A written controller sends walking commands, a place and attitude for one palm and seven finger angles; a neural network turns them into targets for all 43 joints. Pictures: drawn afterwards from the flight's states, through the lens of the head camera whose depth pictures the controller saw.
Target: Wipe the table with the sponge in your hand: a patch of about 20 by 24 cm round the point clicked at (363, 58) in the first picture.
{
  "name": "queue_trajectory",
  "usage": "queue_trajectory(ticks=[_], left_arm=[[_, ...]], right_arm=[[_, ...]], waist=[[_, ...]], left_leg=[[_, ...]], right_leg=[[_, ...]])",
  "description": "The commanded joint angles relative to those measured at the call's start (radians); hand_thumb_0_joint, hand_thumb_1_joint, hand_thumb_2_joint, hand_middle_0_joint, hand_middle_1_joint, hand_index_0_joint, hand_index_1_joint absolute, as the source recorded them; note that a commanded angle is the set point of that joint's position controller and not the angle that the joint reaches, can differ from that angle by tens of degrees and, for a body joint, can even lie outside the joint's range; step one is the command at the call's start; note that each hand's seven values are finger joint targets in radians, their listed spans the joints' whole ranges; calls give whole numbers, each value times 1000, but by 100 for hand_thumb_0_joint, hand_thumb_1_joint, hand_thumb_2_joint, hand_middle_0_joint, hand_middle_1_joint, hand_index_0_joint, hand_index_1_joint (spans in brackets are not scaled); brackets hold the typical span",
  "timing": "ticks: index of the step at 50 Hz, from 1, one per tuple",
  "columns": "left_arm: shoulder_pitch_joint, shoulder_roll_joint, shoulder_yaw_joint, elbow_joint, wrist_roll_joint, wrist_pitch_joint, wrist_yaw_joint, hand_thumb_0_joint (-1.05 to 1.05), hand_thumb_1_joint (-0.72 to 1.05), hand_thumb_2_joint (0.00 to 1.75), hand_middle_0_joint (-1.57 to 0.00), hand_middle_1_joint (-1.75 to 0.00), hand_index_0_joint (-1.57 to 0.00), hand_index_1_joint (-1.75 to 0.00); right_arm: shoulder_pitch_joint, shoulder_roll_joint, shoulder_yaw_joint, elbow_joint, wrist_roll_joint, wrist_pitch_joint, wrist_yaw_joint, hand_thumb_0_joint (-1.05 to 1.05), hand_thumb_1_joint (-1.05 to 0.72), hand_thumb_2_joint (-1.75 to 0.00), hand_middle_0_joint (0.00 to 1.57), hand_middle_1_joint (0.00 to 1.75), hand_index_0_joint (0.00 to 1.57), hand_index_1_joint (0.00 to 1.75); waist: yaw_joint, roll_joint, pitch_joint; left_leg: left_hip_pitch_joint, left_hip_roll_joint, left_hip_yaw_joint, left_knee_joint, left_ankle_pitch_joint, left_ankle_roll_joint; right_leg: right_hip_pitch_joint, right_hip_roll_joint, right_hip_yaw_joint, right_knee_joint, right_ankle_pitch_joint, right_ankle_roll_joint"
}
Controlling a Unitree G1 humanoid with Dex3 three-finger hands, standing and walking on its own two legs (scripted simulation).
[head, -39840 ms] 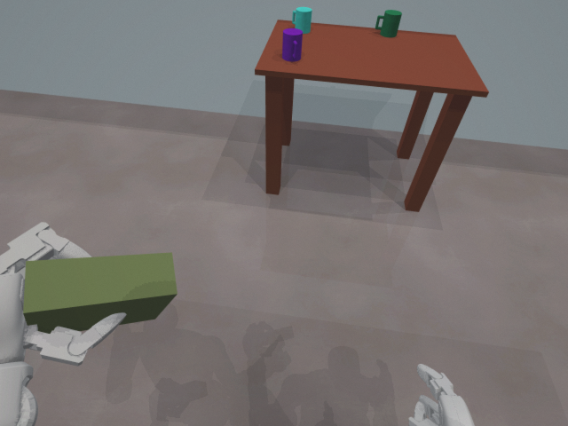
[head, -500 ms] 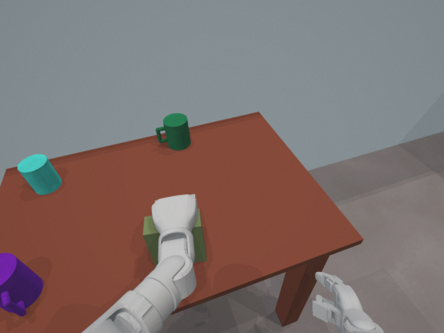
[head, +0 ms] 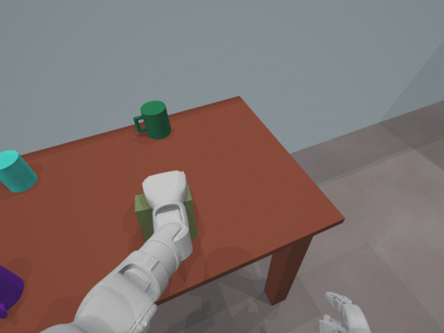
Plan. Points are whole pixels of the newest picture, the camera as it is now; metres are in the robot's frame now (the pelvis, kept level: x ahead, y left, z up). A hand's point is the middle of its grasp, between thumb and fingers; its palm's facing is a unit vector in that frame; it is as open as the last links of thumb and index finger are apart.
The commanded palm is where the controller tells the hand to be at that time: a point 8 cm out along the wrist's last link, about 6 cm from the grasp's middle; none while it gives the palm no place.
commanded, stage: wipe forward along the third lane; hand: left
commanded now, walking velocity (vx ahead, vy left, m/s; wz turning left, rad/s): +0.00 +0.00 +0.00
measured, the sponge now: (169, 223) +0.36 +0.15 -0.05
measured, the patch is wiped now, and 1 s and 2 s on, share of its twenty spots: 0.75 0.85 1.00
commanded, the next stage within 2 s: wipe back along the third lane in 1.30 s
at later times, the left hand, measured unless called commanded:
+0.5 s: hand (170, 195) +0.40 +0.15 +0.00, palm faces -0.11 -0.02 -0.99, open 9.2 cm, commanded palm +0.39 +0.15 +0.03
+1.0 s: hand (164, 174) +0.46 +0.17 +0.00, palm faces -0.11 +0.01 -0.99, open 9.2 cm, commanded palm +0.45 +0.18 +0.03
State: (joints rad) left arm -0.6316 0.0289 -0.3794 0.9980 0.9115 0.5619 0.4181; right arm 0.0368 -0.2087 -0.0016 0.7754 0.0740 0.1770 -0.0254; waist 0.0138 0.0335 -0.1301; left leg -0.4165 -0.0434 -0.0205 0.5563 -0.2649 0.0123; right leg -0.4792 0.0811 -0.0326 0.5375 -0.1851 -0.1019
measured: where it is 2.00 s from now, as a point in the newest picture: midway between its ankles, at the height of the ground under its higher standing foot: outside the picture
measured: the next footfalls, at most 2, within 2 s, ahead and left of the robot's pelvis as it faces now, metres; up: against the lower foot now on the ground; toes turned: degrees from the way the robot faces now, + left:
none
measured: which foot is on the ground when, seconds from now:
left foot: down 0.00-1.00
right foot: down 0.00-1.00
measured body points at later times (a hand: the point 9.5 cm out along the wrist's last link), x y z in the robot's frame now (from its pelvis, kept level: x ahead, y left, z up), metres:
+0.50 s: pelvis -0.01 -0.01 -0.01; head +0.02 -0.03 +0.44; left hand +0.40 +0.14 +0.05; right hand +0.12 -0.27 -0.14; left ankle +0.01 +0.12 -0.73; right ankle +0.05 -0.05 -0.73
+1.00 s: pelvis -0.01 +0.00 -0.02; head +0.06 -0.02 +0.43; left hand +0.46 +0.17 +0.06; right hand +0.05 -0.27 -0.15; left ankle +0.01 +0.12 -0.73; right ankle +0.05 -0.05 -0.73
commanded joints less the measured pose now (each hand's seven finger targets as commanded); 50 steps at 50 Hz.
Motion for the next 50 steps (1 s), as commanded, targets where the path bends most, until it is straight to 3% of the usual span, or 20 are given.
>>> queue_trajectory(ticks=[1,4,9,10,12,13,18,22,25,27,28,33,37,43,46,48,50], left_arm=[[-329,81,69,-29,13,-18,60,0,10,130,-120,-160,-120,-160],[-324,136,112,4,13,-15,65,0,10,130,-120,-160,-120,-160],[-382,142,100,12,47,-22,63,0,10,130,-120,-160,-120,-160],[-374,175,124,36,51,-23,65,0,10,130,-120,-160,-120,-160],[-401,163,115,31,45,-29,68,0,10,130,-120,-160,-120,-160],[-403,197,150,36,39,-33,72,0,10,130,-120,-160,-120,-160],[-412,200,158,60,25,-39,83,0,10,130,-120,-160,-120,-160],[-448,272,183,91,38,-31,87,0,10,130,-120,-160,-120,-160],[-502,276,171,107,51,-31,84,0,10,130,-120,-160,-120,-160],[-531,321,194,118,60,-36,85,0,10,130,-120,-160,-120,-160],[-552,314,196,114,52,-39,83,0,10,130,-120,-160,-120,-160],[-601,353,214,146,40,-46,81,0,10,130,-120,-160,-120,-160],[-625,367,208,177,47,-53,70,0,10,130,-120,-160,-120,-160],[-688,422,245,201,52,-81,72,0,10,130,-120,-160,-120,-160],[-668,464,266,225,55,-82,71,0,10,130,-120,-160,-120,-160],[-697,431,247,224,58,-81,67,0,10,130,-120,-160,-120,-160],[-691,449,248,243,70,-77,60,0,10,130,-120,-160,-120,-160]], right_arm=[[-136,-107,-28,-138,-2,-45,-11,0,-90,-90,20,30,20,30],[-120,-118,-26,-137,-6,-48,-16,0,-90,-90,20,30,20,30],[-89,-120,-30,-134,-8,-55,-17,0,-90,-90,20,30,20,30],[-77,-124,-30,-128,-7,-58,-18,0,-90,-90,20,30,20,30],[-69,-123,-31,-126,-9,-64,-20,0,-90,-90,20,30,20,30],[-64,-126,-33,-126,-8,-69,-20,0,-90,-90,20,30,20,30],[-44,-131,-34,-122,-8,-84,-18,0,-90,-90,20,30,20,30],[-25,-141,-30,-113,-8,-91,-20,0,-90,-90,20,30,20,30],[-11,-143,-29,-111,-7,-102,-22,0,-90,-90,20,30,20,30],[6,-149,-30,-103,-9,-107,-26,0,-90,-90,20,30,20,30],[7,-146,-30,-106,-8,-110,-26,0,-90,-90,20,30,20,30],[34,-150,-27,-100,-6,-126,-25,0,-90,-90,20,30,20,30],[66,-159,-25,-95,-4,-137,-23,0,-90,-90,20,30,20,30],[114,-173,-30,-80,-8,-164,-15,0,-90,-90,20,30,20,30],[138,-179,-28,-78,-8,-170,-7,0,-90,-90,20,30,20,30],[147,-176,-31,-75,-7,-173,-1,0,-90,-90,20,30,20,30],[165,-182,-30,-72,-7,-174,5,0,-90,-90,20,30,20,30]], waist=[[-31,-170,-224],[-36,-206,-226],[-55,-145,-234],[-55,-154,-228],[-65,-142,-243],[-60,-154,-260],[-70,-175,-288],[-84,-154,-249],[-104,-136,-233],[-109,-129,-261],[-111,-122,-276],[-124,-93,-309],[-139,-109,-314],[-159,-115,-337],[-150,-102,-359],[-162,-82,-363],[-161,-69,-365]], left_leg=[[-82,7,8,-58,-33,16],[-124,9,11,-52,-29,19],[-137,11,17,-41,-25,22],[-151,12,15,-38,-36,22],[-155,15,19,-30,-39,21],[-162,16,16,-31,-30,23],[-191,18,20,-19,-30,23],[-241,18,20,-10,-70,18],[-242,23,19,-4,-89,22],[-257,24,18,6,-91,21],[-251,24,15,2,-87,23],[-274,28,16,17,-97,21],[-299,30,17,25,-106,21],[-339,35,12,49,-99,27],[-367,35,16,60,-89,24],[-358,37,17,62,-78,28],[-354,36,19,62,-72,29]], right_leg=[[217,-91,154,-125,-51,53],[243,-98,172,-122,-14,60],[221,-100,176,-109,14,58],[212,-99,180,-110,-10,58],[211,-104,192,-110,-10,59],[221,-100,181,-102,7,59],[234,-105,187,-91,40,68],[215,-115,226,-112,-55,71],[171,-113,215,-117,-118,74],[175,-114,226,-112,-138,73],[171,-109,205,-107,-131,73],[176,-113,220,-103,-145,76],[171,-114,221,-104,-158,81],[170,-111,219,-77,-102,80],[194,-113,227,-61,-55,80],[187,-110,212,-52,-11,79],[174,-102,194,-42,11,79]])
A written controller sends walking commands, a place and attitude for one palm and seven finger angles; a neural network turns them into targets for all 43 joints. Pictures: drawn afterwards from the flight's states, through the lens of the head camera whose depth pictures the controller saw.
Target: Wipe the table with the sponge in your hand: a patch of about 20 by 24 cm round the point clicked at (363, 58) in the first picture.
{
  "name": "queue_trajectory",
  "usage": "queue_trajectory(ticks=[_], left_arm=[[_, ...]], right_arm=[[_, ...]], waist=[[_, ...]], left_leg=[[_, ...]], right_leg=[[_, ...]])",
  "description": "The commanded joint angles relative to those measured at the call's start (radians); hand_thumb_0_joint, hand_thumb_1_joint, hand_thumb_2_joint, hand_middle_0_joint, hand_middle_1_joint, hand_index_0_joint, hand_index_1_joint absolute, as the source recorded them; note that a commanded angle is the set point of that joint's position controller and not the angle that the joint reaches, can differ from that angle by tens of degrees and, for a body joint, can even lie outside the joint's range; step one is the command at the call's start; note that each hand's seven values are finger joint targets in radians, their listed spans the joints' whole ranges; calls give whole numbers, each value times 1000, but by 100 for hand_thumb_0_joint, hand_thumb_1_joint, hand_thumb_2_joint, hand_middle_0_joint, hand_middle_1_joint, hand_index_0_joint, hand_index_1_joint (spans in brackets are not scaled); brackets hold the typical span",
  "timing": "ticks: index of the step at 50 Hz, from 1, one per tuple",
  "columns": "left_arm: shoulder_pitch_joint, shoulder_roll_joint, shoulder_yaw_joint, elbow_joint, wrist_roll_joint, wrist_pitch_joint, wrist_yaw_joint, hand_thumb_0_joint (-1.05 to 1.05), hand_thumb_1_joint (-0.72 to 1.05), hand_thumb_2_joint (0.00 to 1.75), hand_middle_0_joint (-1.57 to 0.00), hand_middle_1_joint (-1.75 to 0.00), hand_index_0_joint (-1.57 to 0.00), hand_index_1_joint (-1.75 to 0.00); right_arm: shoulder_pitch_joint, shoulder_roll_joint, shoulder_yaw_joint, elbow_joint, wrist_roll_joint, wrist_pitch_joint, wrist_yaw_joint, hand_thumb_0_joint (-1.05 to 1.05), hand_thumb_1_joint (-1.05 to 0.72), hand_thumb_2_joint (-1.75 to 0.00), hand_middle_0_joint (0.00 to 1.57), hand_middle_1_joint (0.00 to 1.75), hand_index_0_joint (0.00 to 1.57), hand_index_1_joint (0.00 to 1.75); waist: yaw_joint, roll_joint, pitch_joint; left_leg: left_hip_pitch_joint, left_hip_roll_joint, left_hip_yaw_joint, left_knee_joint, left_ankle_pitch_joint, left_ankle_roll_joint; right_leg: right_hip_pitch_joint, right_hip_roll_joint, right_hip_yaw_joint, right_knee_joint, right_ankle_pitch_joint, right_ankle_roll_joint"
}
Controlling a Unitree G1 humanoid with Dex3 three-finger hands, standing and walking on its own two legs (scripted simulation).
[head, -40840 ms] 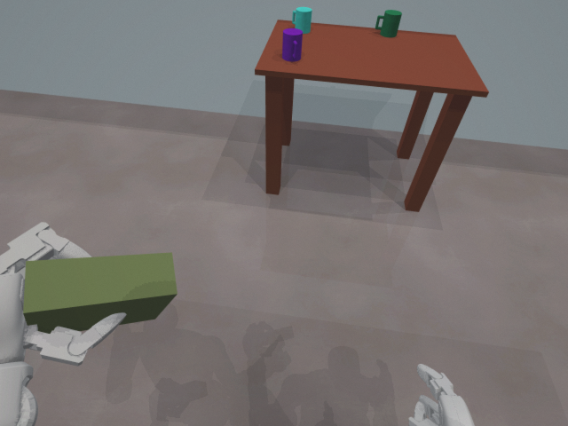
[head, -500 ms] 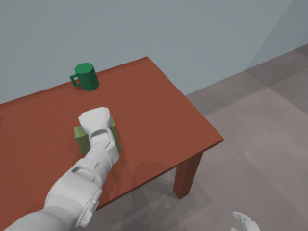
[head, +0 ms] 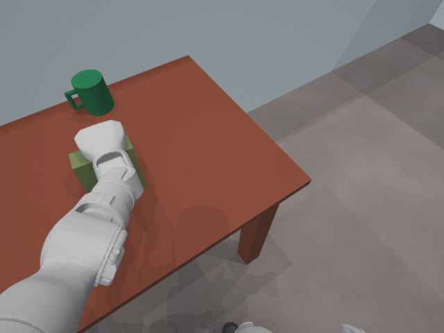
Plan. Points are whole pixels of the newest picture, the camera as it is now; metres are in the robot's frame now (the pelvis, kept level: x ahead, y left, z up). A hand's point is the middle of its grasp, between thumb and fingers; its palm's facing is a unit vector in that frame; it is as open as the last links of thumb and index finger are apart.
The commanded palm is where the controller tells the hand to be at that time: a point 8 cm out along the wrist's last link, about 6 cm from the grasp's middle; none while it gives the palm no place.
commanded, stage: wipe forward along the third lane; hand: left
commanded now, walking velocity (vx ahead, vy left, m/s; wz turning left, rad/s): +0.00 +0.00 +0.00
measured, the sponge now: (114, 179) +0.45 +0.20 -0.03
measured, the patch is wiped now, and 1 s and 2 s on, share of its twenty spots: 0.85 1.00 1.00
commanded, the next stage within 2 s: wipe back along the third lane in 0.30 s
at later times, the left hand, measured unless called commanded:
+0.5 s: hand (101, 145) +0.50 +0.22 +0.02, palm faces -0.12 +0.00 -0.99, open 9.2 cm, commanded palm +0.48 +0.21 +0.05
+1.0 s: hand (103, 156) +0.47 +0.21 +0.02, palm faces -0.06 -0.02 -1.00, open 9.2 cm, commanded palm +0.43 +0.18 +0.05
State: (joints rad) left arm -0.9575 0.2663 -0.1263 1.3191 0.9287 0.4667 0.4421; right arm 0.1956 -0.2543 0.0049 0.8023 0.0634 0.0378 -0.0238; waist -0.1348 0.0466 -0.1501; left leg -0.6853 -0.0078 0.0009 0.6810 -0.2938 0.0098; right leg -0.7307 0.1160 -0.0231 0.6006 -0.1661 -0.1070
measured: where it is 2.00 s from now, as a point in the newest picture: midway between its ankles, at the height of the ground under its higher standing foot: outside the picture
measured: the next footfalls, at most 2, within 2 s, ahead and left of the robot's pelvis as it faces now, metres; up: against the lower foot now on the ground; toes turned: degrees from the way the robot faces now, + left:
none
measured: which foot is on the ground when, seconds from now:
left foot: down 0.00-1.00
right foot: down 0.00-1.00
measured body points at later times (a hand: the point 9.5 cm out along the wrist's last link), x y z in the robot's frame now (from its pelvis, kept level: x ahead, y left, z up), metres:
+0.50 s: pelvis +0.02 +0.03 +0.00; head +0.11 +0.03 +0.44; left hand +0.51 +0.21 +0.07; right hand +0.07 -0.23 -0.14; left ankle +0.01 +0.12 -0.71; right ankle +0.06 -0.04 -0.71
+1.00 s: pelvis +0.05 +0.06 +0.01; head +0.09 +0.07 +0.46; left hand +0.47 +0.21 +0.07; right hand +0.17 -0.18 -0.12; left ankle +0.01 +0.12 -0.71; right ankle +0.06 -0.04 -0.71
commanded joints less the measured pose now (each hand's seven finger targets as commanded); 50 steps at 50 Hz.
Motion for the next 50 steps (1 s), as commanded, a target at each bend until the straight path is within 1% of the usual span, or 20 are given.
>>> queue_trajectory(ticks=[1,4,6,8,10,13,15,18,19,24,25,28,30,32,35,36,39,43,47,50], left_arm=[[-361,206,-5,-65,47,21,34,0,10,130,-120,-160,-120,-160],[-384,241,18,-73,45,10,30,0,10,130,-120,-160,-120,-160],[-387,252,24,-61,47,8,28,0,10,130,-120,-160,-120,-160],[-410,242,17,-62,56,2,26,0,10,130,-120,-160,-120,-160],[-381,251,19,-44,68,2,22,0,10,130,-120,-160,-120,-160],[-438,207,-7,-47,69,1,22,0,10,130,-120,-160,-120,-160],[-426,234,12,-28,66,1,23,0,10,130,-120,-160,-120,-160],[-498,198,-9,-36,67,-4,29,0,10,130,-120,-160,-120,-160],[-492,229,14,-16,75,-3,34,0,10,130,-120,-160,-120,-160],[-421,125,-23,-16,56,-3,37,0,10,130,-120,-160,-120,-160],[-384,130,-11,0,53,1,37,0,10,130,-120,-160,-120,-160],[-360,66,-26,-33,24,-6,41,0,10,130,-120,-160,-120,-160],[-311,40,-42,-27,18,4,43,0,10,130,-120,-160,-120,-160],[-308,-32,-89,-48,8,12,46,0,10,130,-120,-160,-120,-160],[-266,-49,-86,-50,3,27,51,0,10,130,-120,-160,-120,-160],[-277,-85,-114,-67,0,30,52,0,10,130,-120,-160,-120,-160],[-218,-123,-117,-89,-21,37,58,0,10,130,-120,-160,-120,-160],[-167,-219,-171,-138,-45,48,54,0,10,130,-120,-160,-120,-160],[-182,-254,-210,-154,-39,67,53,0,10,130,-120,-160,-120,-160],[-151,-279,-222,-177,-40,73,53,0,10,130,-120,-160,-120,-160]], right_arm=[[9,-138,-37,-98,3,-34,5,0,-90,-90,20,30,20,30],[30,-146,-40,-96,1,-38,9,0,-90,-90,20,30,20,30],[37,-147,-39,-94,-1,-38,11,0,-90,-90,20,30,20,30],[46,-148,-41,-91,-2,-39,14,0,-90,-90,20,30,20,30],[59,-150,-40,-96,-4,-35,19,0,-90,-90,20,30,20,30],[64,-147,-43,-92,-5,-36,23,0,-90,-90,20,30,20,30],[72,-154,-42,-94,-6,-33,25,0,-90,-90,20,30,20,30],[81,-152,-45,-85,-10,-36,27,0,-90,-90,20,30,20,30],[92,-159,-46,-78,-14,-36,27,0,-90,-90,20,30,20,30],[92,-148,-52,-91,-16,-35,42,0,-90,-90,20,30,20,30],[91,-147,-52,-94,-15,-31,44,0,-90,-90,20,30,20,30],[79,-141,-58,-97,-13,-28,52,0,-90,-90,20,30,20,30],[71,-139,-57,-99,-12,-20,57,0,-90,-90,20,30,20,30],[56,-132,-59,-99,-10,-15,63,0,-90,-90,20,30,20,30],[38,-129,-63,-94,-8,-4,71,0,-90,-90,20,30,20,30],[27,-125,-62,-93,-9,1,73,0,-90,-90,20,30,20,30],[4,-116,-67,-94,-11,13,82,0,-90,-90,20,30,20,30],[-48,-103,-71,-106,-7,35,94,0,-90,-90,20,30,20,30],[-85,-99,-71,-97,-5,58,96,0,-90,-90,20,30,20,30],[-113,-92,-72,-96,-9,73,97,0,-90,-90,20,30,20,30]], waist=[[-19,-108,-339],[-23,-108,-378],[-24,-92,-367],[-34,-84,-369],[-23,-74,-372],[-43,-43,-357],[-38,-64,-368],[-59,-37,-369],[-58,-49,-373],[-37,-38,-417],[-25,-53,-410],[-18,-81,-417],[-6,-84,-389],[-7,-77,-371],[16,-73,-361],[11,-59,-357],[44,-47,-386],[58,-99,-367],[55,-109,-302],[70,-94,-321]], left_leg=[[-86,2,-1,-62,-39,34],[-85,1,1,-56,-13,39],[-97,4,2,-48,-14,36],[-82,2,-2,-50,2,42],[-77,-1,-2,-48,15,41],[-40,4,-9,-55,28,45],[-34,5,-11,-52,32,44],[-10,8,-23,-50,46,47],[-6,10,-24,-43,57,48],[43,10,-30,-41,107,45],[39,11,-30,-45,109,43],[66,14,-35,-51,148,44],[73,13,-35,-60,145,39],[102,15,-34,-73,147,39],[141,20,-41,-86,182,33],[162,22,-40,-88,197,31],[208,22,-39,-90,269,25],[242,26,-47,-101,341,20],[283,31,-54,-119,333,12],[332,36,-60,-111,413,0]], right_leg=[[428,-137,184,-108,8,87],[440,-129,164,-86,68,90],[439,-134,177,-86,76,87],[413,-123,147,-73,103,85],[403,-116,131,-65,116,83],[345,-107,105,-59,113,81],[338,-102,96,-57,102,82],[289,-96,80,-47,99,77],[282,-93,76,-40,105,75],[277,-85,57,-27,134,70],[286,-84,56,-31,136,69],[299,-83,48,-30,180,68],[296,-80,43,-38,169,67],[283,-79,37,-48,154,67],[284,-75,27,-52,157,59],[278,-75,25,-52,168,58],[315,-76,20,-46,227,49],[342,-77,11,-51,289,45],[318,-76,3,-68,251,42],[325,-77,1,-59,290,35]])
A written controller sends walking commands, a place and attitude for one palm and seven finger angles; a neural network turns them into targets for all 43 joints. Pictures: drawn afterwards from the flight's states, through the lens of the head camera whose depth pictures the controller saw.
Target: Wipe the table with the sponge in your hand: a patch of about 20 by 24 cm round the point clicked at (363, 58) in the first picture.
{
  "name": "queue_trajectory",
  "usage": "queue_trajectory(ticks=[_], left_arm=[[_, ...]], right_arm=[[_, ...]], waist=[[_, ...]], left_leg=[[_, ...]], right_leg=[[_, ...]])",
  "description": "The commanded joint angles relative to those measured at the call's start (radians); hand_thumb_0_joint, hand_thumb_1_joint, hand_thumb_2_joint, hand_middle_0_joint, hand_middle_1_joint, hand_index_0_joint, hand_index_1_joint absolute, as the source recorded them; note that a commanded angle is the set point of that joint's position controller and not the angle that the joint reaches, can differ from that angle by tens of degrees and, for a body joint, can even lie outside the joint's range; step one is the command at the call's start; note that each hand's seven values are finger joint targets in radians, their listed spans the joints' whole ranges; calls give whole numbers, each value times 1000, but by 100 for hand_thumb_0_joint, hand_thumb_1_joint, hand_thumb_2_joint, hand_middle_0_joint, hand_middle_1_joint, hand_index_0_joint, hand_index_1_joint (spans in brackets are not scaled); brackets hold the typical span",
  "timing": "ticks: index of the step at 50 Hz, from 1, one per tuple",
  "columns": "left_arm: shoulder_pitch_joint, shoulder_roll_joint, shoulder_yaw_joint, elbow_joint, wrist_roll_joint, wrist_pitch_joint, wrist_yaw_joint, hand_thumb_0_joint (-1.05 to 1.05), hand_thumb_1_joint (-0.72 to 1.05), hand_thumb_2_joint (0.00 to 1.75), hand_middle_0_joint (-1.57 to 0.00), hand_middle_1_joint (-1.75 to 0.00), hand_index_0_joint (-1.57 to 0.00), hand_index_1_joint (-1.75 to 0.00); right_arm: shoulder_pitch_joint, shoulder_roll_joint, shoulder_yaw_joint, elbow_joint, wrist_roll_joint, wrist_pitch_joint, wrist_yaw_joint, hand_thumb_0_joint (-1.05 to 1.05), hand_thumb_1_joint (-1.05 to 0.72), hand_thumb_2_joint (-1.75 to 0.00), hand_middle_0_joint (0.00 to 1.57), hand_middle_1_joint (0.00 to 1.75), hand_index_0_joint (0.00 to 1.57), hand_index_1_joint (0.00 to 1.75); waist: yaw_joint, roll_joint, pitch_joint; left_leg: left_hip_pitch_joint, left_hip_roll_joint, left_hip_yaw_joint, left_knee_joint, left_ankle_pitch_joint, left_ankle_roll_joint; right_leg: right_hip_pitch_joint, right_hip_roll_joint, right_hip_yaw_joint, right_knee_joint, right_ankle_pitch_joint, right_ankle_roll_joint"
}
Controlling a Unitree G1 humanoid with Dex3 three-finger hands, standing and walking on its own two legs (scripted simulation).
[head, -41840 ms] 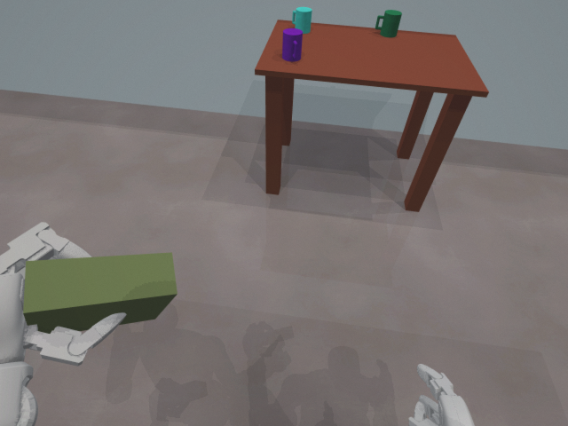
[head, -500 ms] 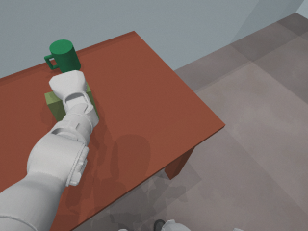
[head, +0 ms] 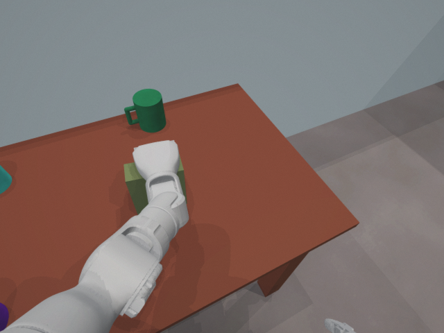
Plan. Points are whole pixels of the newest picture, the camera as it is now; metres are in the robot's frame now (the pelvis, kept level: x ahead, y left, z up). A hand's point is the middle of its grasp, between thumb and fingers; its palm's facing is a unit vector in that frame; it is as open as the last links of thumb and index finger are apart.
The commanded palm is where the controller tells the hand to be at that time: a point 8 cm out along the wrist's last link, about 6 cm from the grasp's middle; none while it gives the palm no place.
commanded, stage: wipe back along the third lane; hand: left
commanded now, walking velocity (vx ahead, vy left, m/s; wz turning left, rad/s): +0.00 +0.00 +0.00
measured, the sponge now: (159, 191) +0.42 +0.15 -0.04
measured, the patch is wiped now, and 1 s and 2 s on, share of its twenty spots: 1.00 1.00 1.00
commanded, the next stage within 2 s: slide back across to the middle lane in 1.10 s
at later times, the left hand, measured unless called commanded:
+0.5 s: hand (169, 197) +0.37 +0.12 +0.01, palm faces -0.06 -0.02 -1.00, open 9.2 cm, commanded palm +0.33 +0.09 +0.04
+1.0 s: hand (182, 216) +0.33 +0.09 +0.01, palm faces -0.06 -0.02 -1.00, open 9.2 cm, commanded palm +0.28 +0.06 +0.04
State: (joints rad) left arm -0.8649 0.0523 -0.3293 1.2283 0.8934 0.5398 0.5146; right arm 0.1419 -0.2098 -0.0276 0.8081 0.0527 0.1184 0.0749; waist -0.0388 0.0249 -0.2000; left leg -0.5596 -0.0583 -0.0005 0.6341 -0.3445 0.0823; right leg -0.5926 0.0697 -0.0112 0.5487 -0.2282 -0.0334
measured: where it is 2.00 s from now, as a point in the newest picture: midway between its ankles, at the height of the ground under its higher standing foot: outside the picture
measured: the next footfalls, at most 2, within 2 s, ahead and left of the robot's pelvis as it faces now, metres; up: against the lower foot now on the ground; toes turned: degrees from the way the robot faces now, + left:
none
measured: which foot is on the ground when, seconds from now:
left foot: down 0.00-1.00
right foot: down 0.00-1.00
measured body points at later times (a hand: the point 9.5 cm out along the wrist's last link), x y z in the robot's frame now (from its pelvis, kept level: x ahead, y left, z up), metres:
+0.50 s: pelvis +0.00 -0.01 +0.01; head +0.01 +0.00 +0.46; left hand +0.37 +0.12 +0.06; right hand +0.18 -0.22 -0.11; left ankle -0.04 +0.06 -0.72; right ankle +0.01 -0.10 -0.72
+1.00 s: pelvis -0.02 -0.04 +0.01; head -0.02 -0.06 +0.46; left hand +0.33 +0.09 +0.06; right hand +0.17 -0.26 -0.10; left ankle -0.04 +0.06 -0.72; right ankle +0.01 -0.10 -0.72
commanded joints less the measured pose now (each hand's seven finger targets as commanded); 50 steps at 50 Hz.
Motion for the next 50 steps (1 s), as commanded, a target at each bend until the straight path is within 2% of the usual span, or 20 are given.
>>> queue_trajectory(ticks=[1,4,7,9,12,13,16,18,19,22,26,28,33,37,38,42,44,46,49,50], left_arm=[[-228,-83,-33,-94,-2,5,-21,0,10,130,-120,-160,-120,-160],[-215,-115,-59,-126,-2,13,-24,0,10,130,-120,-160,-120,-160],[-183,-142,-83,-144,1,28,-24,0,10,130,-120,-160,-120,-160],[-125,-136,-79,-171,-4,33,-28,0,10,130,-120,-160,-120,-160],[-110,-146,-94,-198,-7,52,-30,0,10,130,-120,-160,-120,-160],[-100,-144,-86,-218,-14,54,-34,0,10,130,-120,-160,-120,-160],[-96,-128,-94,-227,-1,75,-37,0,10,130,-120,-160,-120,-160],[-87,-127,-95,-258,-2,79,-44,0,10,130,-120,-160,-120,-160],[-77,-149,-122,-258,5,80,-46,0,10,130,-120,-160,-120,-160],[-12,-141,-117,-271,4,84,-52,0,10,130,-120,-160,-120,-160],[-36,-167,-147,-282,3,82,-56,0,10,130,-120,-160,-120,-160],[-41,-143,-122,-299,-5,77,-53,0,10,130,-120,-160,-120,-160],[-39,-177,-152,-300,-1,68,-50,0,10,130,-120,-160,-120,-160],[15,-136,-125,-295,-11,64,-43,0,10,130,-120,-160,-120,-160],[10,-127,-109,-313,-17,59,-43,0,10,130,-120,-160,-120,-160],[78,-144,-133,-318,-15,67,-42,0,10,130,-120,-160,-120,-160],[88,-124,-125,-351,-17,67,-49,0,10,130,-120,-160,-120,-160],[106,-143,-147,-360,-14,71,-53,0,10,130,-120,-160,-120,-160],[179,-155,-167,-411,-12,73,-67,0,10,130,-120,-160,-120,-160],[212,-135,-155,-423,-11,73,-69,0,10,130,-120,-160,-120,-160]], right_arm=[[-67,-135,-40,-106,1,-1,1,0,-90,-90,20,30,20,30],[-97,-127,-40,-111,-2,19,2,0,-90,-90,20,30,20,30],[-114,-123,-42,-118,-5,36,8,0,-90,-90,20,30,20,30],[-130,-124,-41,-128,-7,47,9,0,-90,-90,20,30,20,30],[-157,-122,-36,-140,-7,66,6,0,-90,-90,20,30,20,30],[-172,-120,-35,-147,-4,67,4,0,-90,-90,20,30,20,30],[-186,-122,-29,-146,-4,78,-4,0,-90,-90,20,30,20,30],[-209,-119,-25,-159,0,80,-7,0,-90,-90,20,30,20,30],[-206,-117,-27,-157,-1,83,-7,0,-90,-90,20,30,20,30],[-215,-116,-23,-168,-1,85,-6,0,-90,-90,20,30,20,30],[-228,-114,-22,-176,4,85,-10,0,-90,-90,20,30,20,30],[-245,-113,-19,-182,7,80,-18,0,-90,-90,20,30,20,30],[-258,-106,-18,-187,12,74,-21,0,-90,-90,20,30,20,30],[-260,-108,-13,-188,8,70,-25,0,-90,-90,20,30,20,30],[-269,-108,-13,-194,9,69,-28,0,-90,-90,20,30,20,30],[-275,-105,-12,-200,10,68,-27,0,-90,-90,20,30,20,30],[-290,-107,-10,-208,13,71,-29,0,-90,-90,20,30,20,30],[-292,-105,-10,-213,14,71,-27,0,-90,-90,20,30,20,30],[-307,-103,-11,-229,14,77,-21,0,-90,-90,20,30,20,30],[-305,-105,-12,-229,13,80,-21,0,-90,-90,20,30,20,30]], waist=[[-20,-76,-272],[-14,-44,-266],[-8,-66,-266],[10,-72,-284],[9,-102,-262],[19,-105,-272],[12,-114,-234],[25,-91,-233],[20,-84,-227],[38,-79,-220],[24,-112,-173],[35,-117,-183],[33,-106,-158],[43,-125,-156],[49,-143,-174],[50,-163,-140],[57,-149,-148],[52,-151,-135],[68,-137,-151],[70,-160,-160]], left_leg=[[215,87,-63,-65,484,-77],[253,92,-67,-59,532,-84],[274,96,-78,-56,559,-88],[283,96,-79,-53,604,-92],[269,89,-67,-62,562,-89],[263,86,-68,-65,570,-87],[249,76,-54,-83,487,-84],[242,72,-57,-95,477,-86],[253,72,-58,-91,470,-83],[248,68,-55,-107,435,-85],[231,62,-60,-123,335,-72],[217,57,-58,-137,304,-72],[207,49,-55,-147,233,-64],[184,36,-34,-155,183,-60],[177,36,-35,-158,189,-58],[170,30,-22,-160,170,-54],[169,28,-20,-166,164,-55],[167,23,-16,-163,162,-51],[180,20,-11,-157,190,-49],[179,20,-8,-156,193,-49]], right_leg=[[189,-30,-12,-4,354,-40],[174,-31,-15,0,356,-45],[174,-29,-20,3,352,-47],[200,-32,-18,8,382,-49],[231,-33,-16,-2,399,-49],[246,-36,-15,-1,410,-52],[265,-36,-11,-20,393,-51],[278,-39,-8,-22,388,-58],[267,-38,-7,-23,373,-57],[281,-36,-8,-30,344,-63],[263,-34,-8,-49,260,-60],[285,-35,-1,-57,240,-62],[270,-35,6,-72,168,-62],[310,-41,28,-96,138,-54],[332,-42,32,-96,153,-55],[347,-50,48,-116,149,-47],[362,-53,58,-122,140,-47],[366,-55,67,-129,141,-45],[398,-59,72,-124,194,-49],[416,-60,81,-128,205,-46]])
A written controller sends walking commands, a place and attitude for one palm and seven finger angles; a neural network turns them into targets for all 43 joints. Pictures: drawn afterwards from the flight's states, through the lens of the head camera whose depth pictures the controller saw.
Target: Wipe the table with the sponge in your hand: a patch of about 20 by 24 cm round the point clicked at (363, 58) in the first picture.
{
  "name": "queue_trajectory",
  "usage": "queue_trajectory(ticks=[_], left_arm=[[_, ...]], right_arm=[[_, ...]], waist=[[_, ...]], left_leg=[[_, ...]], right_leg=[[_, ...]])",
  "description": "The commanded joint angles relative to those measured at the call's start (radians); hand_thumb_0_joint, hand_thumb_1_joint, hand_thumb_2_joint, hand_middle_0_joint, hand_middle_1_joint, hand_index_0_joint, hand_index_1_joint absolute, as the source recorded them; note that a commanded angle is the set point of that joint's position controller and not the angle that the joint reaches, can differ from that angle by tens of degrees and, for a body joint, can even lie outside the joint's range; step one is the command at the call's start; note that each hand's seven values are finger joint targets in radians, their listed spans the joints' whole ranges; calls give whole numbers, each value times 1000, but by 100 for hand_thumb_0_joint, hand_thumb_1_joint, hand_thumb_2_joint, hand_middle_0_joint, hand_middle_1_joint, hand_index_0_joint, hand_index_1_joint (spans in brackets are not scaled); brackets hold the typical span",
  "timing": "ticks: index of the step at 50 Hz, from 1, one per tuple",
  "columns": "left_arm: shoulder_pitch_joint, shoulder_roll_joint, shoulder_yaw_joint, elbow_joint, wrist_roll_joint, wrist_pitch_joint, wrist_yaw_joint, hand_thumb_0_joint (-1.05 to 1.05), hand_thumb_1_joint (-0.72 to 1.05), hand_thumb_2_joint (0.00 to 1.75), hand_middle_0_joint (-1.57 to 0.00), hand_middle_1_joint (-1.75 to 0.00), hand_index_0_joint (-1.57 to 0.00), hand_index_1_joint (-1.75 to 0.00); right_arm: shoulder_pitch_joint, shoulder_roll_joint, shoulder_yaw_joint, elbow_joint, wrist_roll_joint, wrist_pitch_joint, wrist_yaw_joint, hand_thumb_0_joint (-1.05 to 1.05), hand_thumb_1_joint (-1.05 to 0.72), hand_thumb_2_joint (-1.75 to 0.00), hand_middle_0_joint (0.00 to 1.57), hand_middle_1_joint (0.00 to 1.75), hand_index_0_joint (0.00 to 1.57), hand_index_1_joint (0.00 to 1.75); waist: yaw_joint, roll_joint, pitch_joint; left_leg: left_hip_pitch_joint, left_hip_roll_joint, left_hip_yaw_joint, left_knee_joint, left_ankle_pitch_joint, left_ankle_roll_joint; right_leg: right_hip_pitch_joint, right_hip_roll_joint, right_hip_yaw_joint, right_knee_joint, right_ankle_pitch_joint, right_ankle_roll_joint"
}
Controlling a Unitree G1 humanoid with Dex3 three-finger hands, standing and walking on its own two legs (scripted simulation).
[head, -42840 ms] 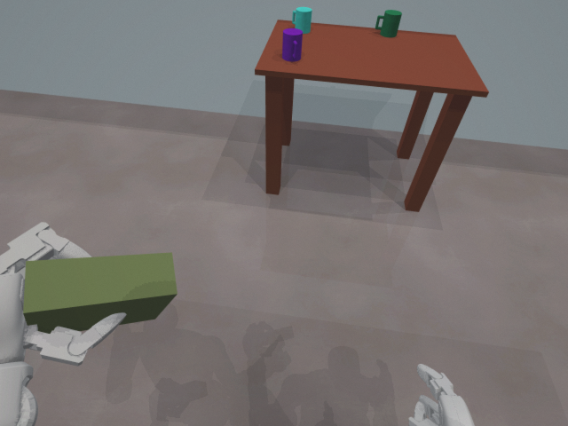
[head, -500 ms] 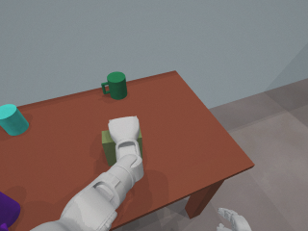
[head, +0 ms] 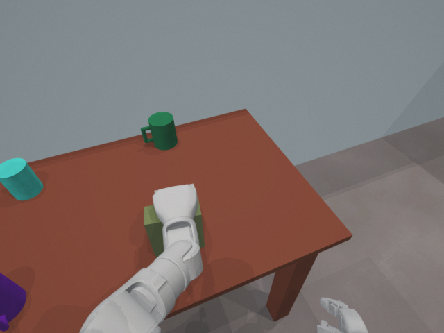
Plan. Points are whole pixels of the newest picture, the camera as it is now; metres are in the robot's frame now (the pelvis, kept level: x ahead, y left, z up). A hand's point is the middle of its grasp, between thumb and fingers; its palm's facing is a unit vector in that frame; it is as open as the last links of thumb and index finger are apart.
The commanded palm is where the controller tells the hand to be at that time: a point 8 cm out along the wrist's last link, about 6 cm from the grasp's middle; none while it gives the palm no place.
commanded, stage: wipe back along the third lane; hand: left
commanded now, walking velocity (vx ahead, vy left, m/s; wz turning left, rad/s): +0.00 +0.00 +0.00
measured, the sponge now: (177, 233) +0.34 +0.14 -0.05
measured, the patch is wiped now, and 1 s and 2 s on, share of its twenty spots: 1.00 1.00 1.00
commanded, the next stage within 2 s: slide back across to the middle lane in 0.10 s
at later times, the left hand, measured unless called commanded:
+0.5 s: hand (171, 231) +0.31 +0.14 +0.01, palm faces -0.06 -0.12 -0.99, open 9.2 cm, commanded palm +0.27 +0.14 +0.05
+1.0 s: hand (143, 240) +0.29 +0.19 +0.00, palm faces -0.06 -0.13 -0.99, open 9.2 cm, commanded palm +0.26 +0.19 +0.05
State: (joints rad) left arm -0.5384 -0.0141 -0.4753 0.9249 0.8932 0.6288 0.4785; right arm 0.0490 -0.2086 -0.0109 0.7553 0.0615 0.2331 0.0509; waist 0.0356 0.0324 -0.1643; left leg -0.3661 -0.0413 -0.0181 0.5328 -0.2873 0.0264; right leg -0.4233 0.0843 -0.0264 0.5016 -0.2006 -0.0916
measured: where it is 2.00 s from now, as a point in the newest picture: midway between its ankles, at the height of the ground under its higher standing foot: outside the picture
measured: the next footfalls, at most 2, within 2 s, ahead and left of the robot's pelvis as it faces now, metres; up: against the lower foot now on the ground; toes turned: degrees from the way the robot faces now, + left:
none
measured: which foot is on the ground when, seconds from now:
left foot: down 0.00-1.00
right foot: down 0.00-1.00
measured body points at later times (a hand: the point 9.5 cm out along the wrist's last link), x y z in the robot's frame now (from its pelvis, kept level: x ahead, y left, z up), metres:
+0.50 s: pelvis +0.01 -0.02 +0.00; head -0.02 -0.05 +0.45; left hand +0.31 +0.14 +0.06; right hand +0.24 -0.24 -0.08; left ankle -0.02 +0.10 -0.73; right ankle +0.03 -0.06 -0.73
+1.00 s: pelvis +0.00 +0.00 +0.01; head -0.03 -0.03 +0.45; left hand +0.29 +0.19 +0.06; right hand +0.21 -0.23 -0.09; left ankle -0.02 +0.11 -0.73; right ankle +0.03 -0.06 -0.73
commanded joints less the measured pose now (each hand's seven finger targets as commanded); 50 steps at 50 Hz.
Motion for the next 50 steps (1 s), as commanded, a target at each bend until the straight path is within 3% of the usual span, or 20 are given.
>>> queue_trajectory(ticks=[1,4,7,8,10,12,13,14,16,18,19,20,23,26,28,35,40,44,48,50], left_arm=[[-84,-73,-14,-144,-15,-13,-37,0,10,130,-120,-160,-120,-160],[-29,-64,-25,-208,-18,-5,-57,0,10,130,-120,-160,-120,-160],[-17,-13,0,-229,-8,7,-68,0,10,130,-120,-160,-120,-160],[-24,5,16,-257,-10,10,-75,0,10,130,-120,-160,-120,-160],[-69,14,5,-259,4,15,-80,0,10,130,-120,-160,-120,-160],[-28,57,36,-308,17,11,-88,0,10,130,-120,-160,-120,-160],[-4,109,86,-351,16,10,-91,0,10,130,-120,-160,-120,-160],[4,93,62,-371,22,9,-94,0,10,130,-120,-160,-120,-160],[47,117,72,-415,29,10,-103,0,10,130,-120,-160,-120,-160],[44,181,120,-452,42,15,-114,0,10,130,-120,-160,-120,-160],[34,176,102,-461,52,13,-118,0,10,130,-120,-160,-120,-160],[68,209,138,-469,53,15,-120,0,10,130,-120,-160,-120,-160],[104,233,151,-563,61,6,-140,0,10,130,-120,-160,-120,-160],[142,224,125,-572,79,2,-157,0,10,130,-120,-160,-120,-160],[157,230,127,-603,86,-11,-171,0,10,130,-120,-160,-120,-160],[165,298,203,-590,71,-69,-175,0,10,130,-120,-160,-120,-160],[191,315,221,-589,103,-87,-166,0,10,130,-120,-160,-120,-160],[191,357,265,-593,109,-90,-165,0,10,130,-120,-160,-120,-160],[233,341,267,-615,99,-89,-167,0,10,130,-120,-160,-120,-160],[210,301,219,-602,104,-83,-172,0,10,130,-120,-160,-120,-160]], right_arm=[[-219,-106,-26,-184,4,-33,5,0,-90,-90,20,30,20,30],[-244,-107,-23,-201,9,-24,3,0,-90,-90,20,30,20,30],[-250,-111,-17,-196,10,-20,-4,0,-90,-90,20,30,20,30],[-264,-112,-16,-202,10,-20,-8,0,-90,-90,20,30,20,30],[-263,-109,-11,-198,11,-20,-18,0,-90,-90,20,30,20,30],[-264,-108,-12,-205,9,-23,-21,0,-90,-90,20,30,20,30],[-280,-113,-14,-216,9,-21,-23,0,-90,-90,20,30,20,30],[-279,-106,-10,-222,7,-19,-26,0,-90,-90,20,30,20,30],[-283,-105,-8,-233,8,-18,-28,0,-90,-90,20,30,20,30],[-296,-112,-6,-237,11,-15,-35,0,-90,-90,20,30,20,30],[-292,-111,-2,-237,9,-17,-38,0,-90,-90,20,30,20,30],[-289,-114,-3,-239,11,-21,-40,0,-90,-90,20,30,20,30],[-304,-114,-4,-259,15,-27,-40,0,-90,-90,20,30,20,30],[-297,-114,0,-258,17,-38,-42,0,-90,-90,20,30,20,30],[-297,-117,-3,-265,21,-45,-38,0,-90,-90,20,30,20,30],[-274,-125,-7,-252,17,-73,-61,0,-90,-90,20,30,20,30],[-274,-124,-6,-256,15,-86,-64,0,-90,-90,20,30,20,30],[-268,-129,-8,-253,16,-94,-69,0,-90,-90,20,30,20,30],[-268,-132,-12,-258,15,-101,-67,0,-90,-90,20,30,20,30],[-267,-130,-7,-255,17,-100,-65,0,-90,-90,20,30,20,30]], waist=[[2,-165,-197],[8,-185,-172],[2,-207,-125],[7,-189,-123],[-10,-185,-101],[11,-162,-134],[34,-129,-163],[29,-124,-179],[31,-128,-178],[33,-138,-166],[19,-145,-142],[30,-163,-143],[40,-128,-181],[32,-124,-140],[35,-87,-133],[31,-152,-84],[48,-88,-61],[52,-109,-80],[58,-117,-101],[41,-113,-67]], left_leg=[[-17,1,13,-54,143,8],[-17,-2,14,-61,141,10],[-26,-4,15,-67,112,9],[-23,-4,13,-72,113,11],[-18,-8,18,-70,93,12],[-5,-10,19,-73,114,10],[-1,-11,17,-80,126,8],[8,-14,24,-76,140,10],[6,-15,27,-77,147,7],[1,-16,21,-88,135,8],[1,-17,23,-87,129,10],[-2,-17,23,-88,125,9],[22,-19,21,-95,155,10],[26,-21,21,-100,143,12],[42,-19,15,-104,152,14],[22,-19,11,-104,76,20],[27,-19,8,-115,66,17],[27,-21,3,-116,63,19],[35,-19,-2,-116,91,20],[33,-14,-5,-117,94,20]], right_leg=[[266,-78,103,-80,205,12],[284,-81,117,-91,211,16],[279,-85,142,-112,179,21],[281,-83,148,-116,187,18],[262,-86,153,-126,142,26],[302,-88,163,-116,181,21],[324,-86,172,-111,196,15],[351,-91,169,-103,231,18],[375,-98,189,-107,287,23],[381,-99,213,-123,268,22],[376,-103,215,-126,262,26],[387,-104,223,-129,264,28],[420,-105,221,-116,323,24],[393,-100,226,-127,267,26],[376,-93,218,-127,239,17],[337,-93,243,-174,40,26],[300,-86,228,-175,-32,15],[305,-80,223,-173,-61,15],[319,-78,210,-160,2,13],[285,-75,187,-152,16,14]])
